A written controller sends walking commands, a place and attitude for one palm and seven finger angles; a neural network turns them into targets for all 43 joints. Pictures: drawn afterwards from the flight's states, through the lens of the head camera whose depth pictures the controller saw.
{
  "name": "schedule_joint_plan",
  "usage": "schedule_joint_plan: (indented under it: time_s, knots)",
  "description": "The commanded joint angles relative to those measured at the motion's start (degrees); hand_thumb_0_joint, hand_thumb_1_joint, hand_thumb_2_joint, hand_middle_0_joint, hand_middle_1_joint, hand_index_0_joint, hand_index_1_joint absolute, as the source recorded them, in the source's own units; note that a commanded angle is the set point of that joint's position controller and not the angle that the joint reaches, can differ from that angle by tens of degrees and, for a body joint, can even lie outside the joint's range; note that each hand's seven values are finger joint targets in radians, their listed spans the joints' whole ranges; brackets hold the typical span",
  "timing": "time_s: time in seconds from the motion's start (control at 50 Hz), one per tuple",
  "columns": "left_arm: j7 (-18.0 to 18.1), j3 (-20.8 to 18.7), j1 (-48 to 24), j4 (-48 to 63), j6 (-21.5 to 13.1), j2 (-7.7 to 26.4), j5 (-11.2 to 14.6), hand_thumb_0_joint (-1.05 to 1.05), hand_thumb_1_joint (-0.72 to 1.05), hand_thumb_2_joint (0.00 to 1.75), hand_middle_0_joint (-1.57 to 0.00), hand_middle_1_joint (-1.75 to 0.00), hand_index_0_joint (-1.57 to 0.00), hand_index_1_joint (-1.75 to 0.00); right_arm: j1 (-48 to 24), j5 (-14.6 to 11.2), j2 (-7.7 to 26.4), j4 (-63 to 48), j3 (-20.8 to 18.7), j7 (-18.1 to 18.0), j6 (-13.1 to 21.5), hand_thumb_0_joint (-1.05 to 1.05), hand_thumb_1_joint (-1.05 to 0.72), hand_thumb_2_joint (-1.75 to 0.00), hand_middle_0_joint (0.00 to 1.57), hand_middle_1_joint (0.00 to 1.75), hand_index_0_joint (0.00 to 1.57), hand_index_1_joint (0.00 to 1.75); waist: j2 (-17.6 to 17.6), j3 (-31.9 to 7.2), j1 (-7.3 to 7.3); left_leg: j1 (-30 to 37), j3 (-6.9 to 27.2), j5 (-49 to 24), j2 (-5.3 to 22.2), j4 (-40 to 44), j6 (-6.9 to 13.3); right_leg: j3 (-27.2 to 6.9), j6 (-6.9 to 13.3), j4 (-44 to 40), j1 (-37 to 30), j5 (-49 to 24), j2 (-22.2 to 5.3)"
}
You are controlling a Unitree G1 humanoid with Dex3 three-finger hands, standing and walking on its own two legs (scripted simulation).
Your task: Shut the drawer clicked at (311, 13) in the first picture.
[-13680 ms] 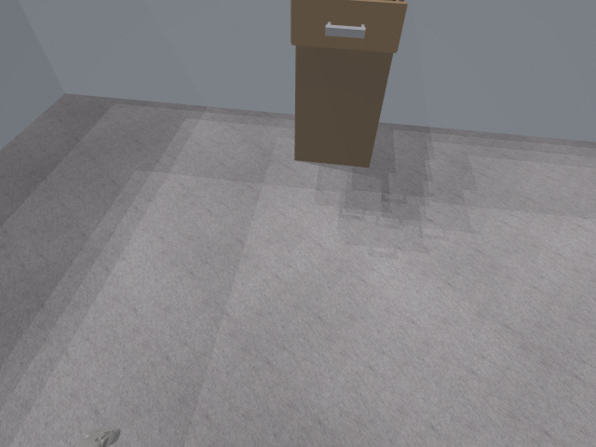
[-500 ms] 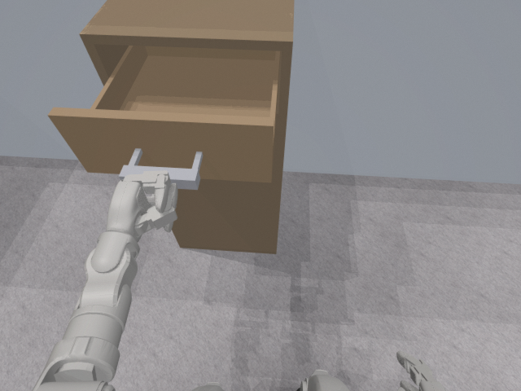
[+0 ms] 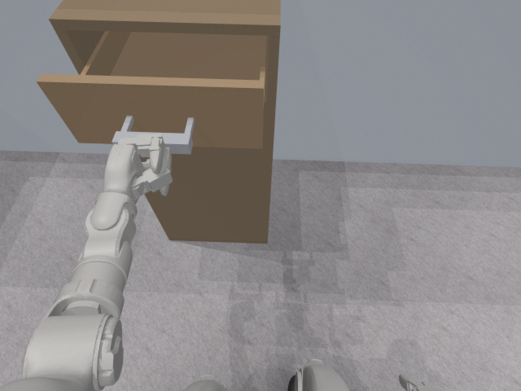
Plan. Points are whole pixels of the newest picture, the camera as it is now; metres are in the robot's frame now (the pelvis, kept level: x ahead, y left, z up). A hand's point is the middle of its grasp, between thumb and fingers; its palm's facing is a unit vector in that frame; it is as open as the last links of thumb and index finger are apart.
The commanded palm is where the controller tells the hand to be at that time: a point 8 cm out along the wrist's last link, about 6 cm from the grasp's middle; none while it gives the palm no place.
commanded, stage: push the drawer shut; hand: left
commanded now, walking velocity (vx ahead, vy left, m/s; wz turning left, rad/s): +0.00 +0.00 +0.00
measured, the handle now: (156, 132) +0.51 +0.17 +0.08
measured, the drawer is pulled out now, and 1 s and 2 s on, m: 0.14 0.02 0.00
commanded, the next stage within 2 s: pull the fist back off the drawer in 1.56 s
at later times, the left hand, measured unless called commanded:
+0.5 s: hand (172, 143) +0.49 +0.14 +0.07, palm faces -0.08 -1.00 -0.04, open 3.0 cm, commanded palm +0.49 +0.20 +0.08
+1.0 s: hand (180, 115) +0.55 +0.13 +0.08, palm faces -0.06 -1.00 -0.03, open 3.1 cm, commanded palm +0.55 +0.19 +0.08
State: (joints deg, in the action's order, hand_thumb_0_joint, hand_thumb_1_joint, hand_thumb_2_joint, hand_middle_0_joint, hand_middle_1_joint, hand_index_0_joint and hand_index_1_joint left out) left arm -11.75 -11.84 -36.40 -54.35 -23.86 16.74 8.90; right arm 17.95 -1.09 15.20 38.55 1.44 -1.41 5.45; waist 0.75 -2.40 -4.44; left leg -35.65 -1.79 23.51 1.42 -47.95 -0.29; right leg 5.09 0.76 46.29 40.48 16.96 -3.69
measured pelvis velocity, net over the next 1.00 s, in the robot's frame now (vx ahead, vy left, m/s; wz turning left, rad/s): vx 0.00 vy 0.01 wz -0.03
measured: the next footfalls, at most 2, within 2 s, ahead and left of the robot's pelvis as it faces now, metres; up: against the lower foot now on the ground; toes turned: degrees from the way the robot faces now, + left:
none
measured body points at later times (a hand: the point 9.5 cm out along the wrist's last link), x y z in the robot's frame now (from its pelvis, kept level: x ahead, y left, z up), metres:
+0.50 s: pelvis -0.01 +0.00 -0.01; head +0.10 +0.00 +0.42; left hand +0.49 +0.20 +0.08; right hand +0.01 -0.26 -0.13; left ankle +0.00 +0.12 -0.70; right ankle +0.06 -0.12 -0.70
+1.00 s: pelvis +0.00 +0.01 -0.02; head +0.14 +0.02 +0.41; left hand +0.55 +0.19 +0.08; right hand -0.04 -0.25 -0.13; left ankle +0.00 +0.12 -0.70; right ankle +0.06 -0.12 -0.70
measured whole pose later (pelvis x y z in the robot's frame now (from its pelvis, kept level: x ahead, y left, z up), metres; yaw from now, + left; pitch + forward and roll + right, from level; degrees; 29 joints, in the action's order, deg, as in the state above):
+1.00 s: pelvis +0.00 +0.01 -0.02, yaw -1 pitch +21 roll -2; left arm -8.9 -20.9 -63.2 -75.0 -21.6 29.1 1.1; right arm 24.8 2.8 16.1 37.3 2.9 0.6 0.6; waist 1.6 -3.5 -13.2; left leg -50.9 -1.6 25.8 2.6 -55.3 0.7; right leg 4.9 0.0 49.7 54.2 16.7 -2.6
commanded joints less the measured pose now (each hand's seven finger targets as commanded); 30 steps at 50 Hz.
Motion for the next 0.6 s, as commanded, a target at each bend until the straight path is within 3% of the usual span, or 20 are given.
schedule_joint_plan:
  time_s: [0.0,0.08,0.12,0.2,0.22,0.26,0.3,0.42,0.46,0.5,0.58]
  knots:
    - [1.32,-3.30,-33.10,11.60,-4.70,10.70,0.89,0.00,0.90,0.90,-1.40,-1.60,-1.40,-1.60,4.62,-0.04,8.50,-4.69,-2.85,-0.28,1.53,0.00,-0.90,-0.90,0.20,0.30,0.20,0.30,-1.55,-21.87,-3.30,2.94,2.03,-6.86,-2.01,7.73,1.14,-3.98,0.13,-5.04,-14.84,-6.35,3.44]
    - [1.09,-4.04,-35.71,9.78,-4.93,12.19,0.28,0.00,0.90,0.90,-1.40,-1.60,-1.40,-1.60,4.97,0.06,8.43,-4.55,-2.68,-0.22,0.88,0.00,-0.90,-0.90,0.20,0.30,0.20,0.30,1.06,-22.38,-3.65,1.72,1.39,-5.39,-2.18,7.33,1.15,-4.76,0.11,-5.23,-14.88,-5.46,3.31]
    - [0.89,-5.82,-36.88,7.76,-4.72,14.49,0.34,0.00,0.90,0.90,-1.40,-1.60,-1.40,-1.60,5.74,0.12,8.74,-4.36,-2.64,-0.26,0.67,0.00,-0.90,-0.90,0.20,0.30,0.20,0.30,-1.01,-22.05,-4.33,0.33,1.41,-4.55,-2.12,7.06,1.44,-4.98,-0.15,-5.40,-14.97,-4.74,3.56]
    - [0.36,-6.14,-40.48,4.98,-4.34,15.90,0.19,0.00,0.90,0.90,-1.40,-1.60,-1.40,-1.60,6.53,0.03,9.06,-4.32,-2.43,-0.43,0.41,0.00,-0.90,-0.90,0.20,0.30,0.20,0.30,-0.20,-20.89,-5.45,-1.55,1.48,-1.90,-2.07,6.61,1.68,-5.28,-0.16,-5.53,-12.68,-1.67,3.74]
    - [0.29,-7.00,-41.44,4.90,-4.46,17.30,-0.11,0.00,0.90,0.90,-1.40,-1.60,-1.40,-1.60,6.82,0.14,9.17,-4.29,-2.37,-0.43,0.41,0.00,-0.90,-0.90,0.20,0.30,0.20,0.30,1.71,-21.52,-5.15,-1.51,1.66,-2.06,-2.11,6.55,1.51,-5.19,-0.04,-5.12,-12.40,-1.68,3.66]
    - [0.18,-5.85,-42.93,3.95,-4.11,16.03,-0.14,0.00,0.90,0.90,-1.40,-1.60,-1.40,-1.60,7.29,0.27,9.17,-4.26,-2.39,-0.39,0.44,0.00,-0.90,-0.90,0.20,0.30,0.20,0.30,1.91,-22.57,-6.19,-1.34,1.68,-2.17,-2.03,5.86,1.61,-5.13,-0.19,-4.92,-11.14,-1.79,3.77]
    - [0.33,-6.25,-45.31,3.68,-4.22,17.02,-0.45,0.00,0.90,0.90,-1.40,-1.60,-1.40,-1.60,8.23,0.51,9.52,-4.16,-2.42,-0.32,0.49,0.00,-0.90,-0.90,0.20,0.30,0.20,0.30,2.77,-23.13,-6.53,-1.12,2.29,-2.51,-1.99,5.40,1.69,-4.84,0.01,-4.18,-9.70,-1.60,4.01]
    - [0.52,-8.26,-47.83,0.50,-3.40,20.04,-1.67,0.00,0.90,0.90,-1.40,-1.60,-1.40,-1.60,10.76,1.18,10.27,-3.86,-2.43,-0.02,-0.05,0.00,-0.90,-0.90,0.20,0.30,0.20,0.30,1.94,-26.18,-7.25,-2.39,2.57,-4.44,-1.84,3.92,1.87,-4.75,-0.05,-3.20,-9.40,-3.36,4.26]
    - [0.68,-7.43,-49.86,-0.48,-2.86,19.21,-1.88,0.00,0.90,0.90,-1.40,-1.60,-1.40,-1.60,11.15,1.28,10.29,-3.85,-2.42,0.07,-0.32,0.00,-0.90,-0.90,0.20,0.30,0.20,0.30,2.65,-25.01,-8.24,-3.43,2.43,-2.76,-1.79,3.67,1.91,-4.86,-0.27,-3.59,-7.77,-1.63,4.18]
    - [1.05,-8.77,-51.22,-1.40,-2.76,21.62,-2.24,0.00,0.90,0.90,-1.40,-1.60,-1.40,-1.60,11.90,1.40,10.73,-3.68,-2.28,0.01,-0.54,0.00,-0.90,-0.90,0.20,0.30,0.20,0.30,2.45,-24.44,-8.49,-4.06,2.82,-2.49,-1.72,3.47,2.06,-4.76,-0.10,-3.44,-7.21,-1.03,4.43]
    - [1.33,-8.99,-53.76,-0.49,-2.95,22.37,-3.29,0.00,0.90,0.90,-1.40,-1.60,-1.40,-1.60,13.13,2.01,10.65,-3.99,-2.39,0.32,-0.96,0.00,-0.90,-0.90,0.20,0.30,0.20,0.30,5.71,-28.94,-8.64,-1.93,3.08,-5.69,-1.64,2.38,1.87,-4.55,-0.04,-2.39,-6.51,-3.33,4.38]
